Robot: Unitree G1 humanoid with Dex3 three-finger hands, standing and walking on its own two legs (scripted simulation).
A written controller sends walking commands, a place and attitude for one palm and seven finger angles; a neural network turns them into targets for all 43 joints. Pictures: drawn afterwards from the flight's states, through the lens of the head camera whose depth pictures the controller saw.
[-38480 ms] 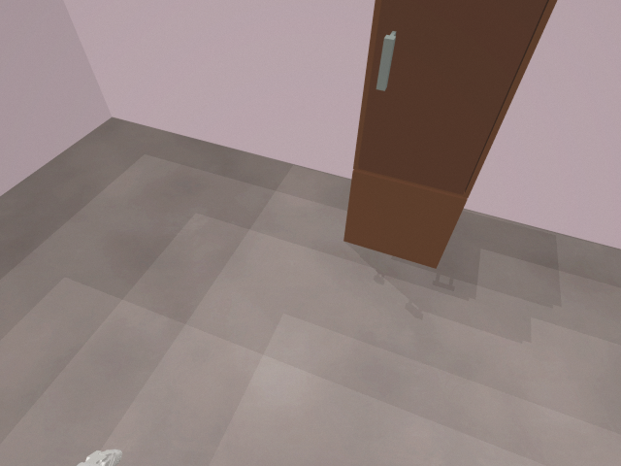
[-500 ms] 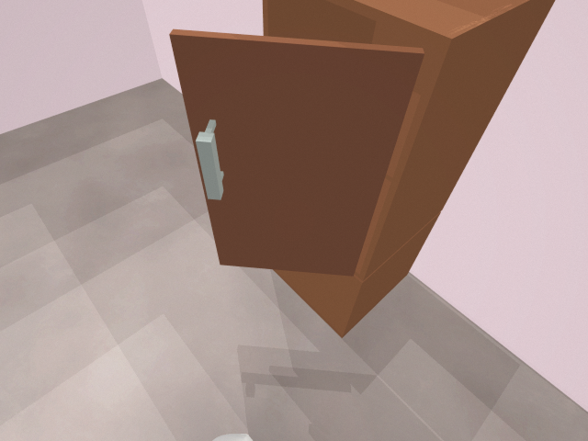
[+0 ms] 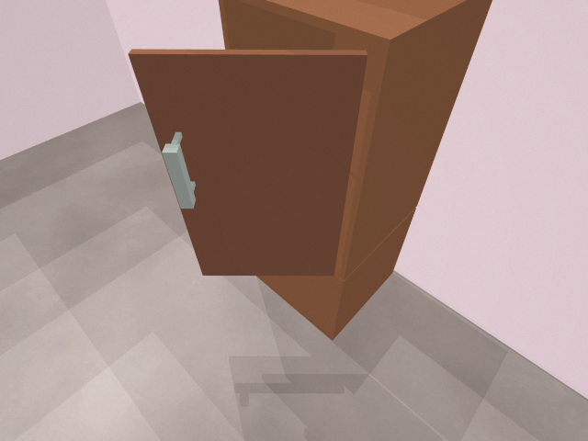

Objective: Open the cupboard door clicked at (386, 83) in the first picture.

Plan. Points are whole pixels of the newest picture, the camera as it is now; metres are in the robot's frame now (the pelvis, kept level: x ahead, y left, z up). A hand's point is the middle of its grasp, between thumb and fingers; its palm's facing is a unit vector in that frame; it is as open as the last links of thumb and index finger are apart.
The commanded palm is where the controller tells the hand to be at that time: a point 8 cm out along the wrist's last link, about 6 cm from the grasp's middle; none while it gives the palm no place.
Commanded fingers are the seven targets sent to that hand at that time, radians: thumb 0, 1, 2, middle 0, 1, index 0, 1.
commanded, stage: come to a stop and stand still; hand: left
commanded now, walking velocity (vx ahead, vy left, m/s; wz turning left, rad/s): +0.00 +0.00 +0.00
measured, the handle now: (182, 170) +0.55 +0.24 +0.05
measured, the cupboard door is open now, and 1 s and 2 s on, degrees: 43 43 43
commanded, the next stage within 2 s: look again from close up in 0.28 s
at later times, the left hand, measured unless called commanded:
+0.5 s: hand out of the picture -0.01 +0.19 -0.17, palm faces +0.04 -0.98 -0.21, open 7.4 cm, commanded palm none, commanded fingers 0.00 0.90 0.90 -0.20 -0.30 -0.20 -0.30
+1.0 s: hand out of the picture +0.03 +0.25 -0.16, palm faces +0.09 -0.97 -0.24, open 7.4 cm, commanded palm +0.08 +0.30 -0.06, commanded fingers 0.00 0.83 0.87 -0.20 -0.34 -0.20 -0.34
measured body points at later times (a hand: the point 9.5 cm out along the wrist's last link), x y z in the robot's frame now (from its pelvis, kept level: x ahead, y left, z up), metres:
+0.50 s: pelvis -0.01 +0.01 +0.00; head -0.01 +0.01 +0.45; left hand -0.01 +0.24 -0.15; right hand +0.00 -0.23 -0.15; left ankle +0.03 +0.12 -0.73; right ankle +0.00 -0.10 -0.73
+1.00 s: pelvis -0.01 +0.05 +0.01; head -0.02 +0.06 +0.46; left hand +0.03 +0.30 -0.14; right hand +0.07 -0.20 -0.13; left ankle +0.03 +0.12 -0.73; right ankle +0.00 -0.10 -0.73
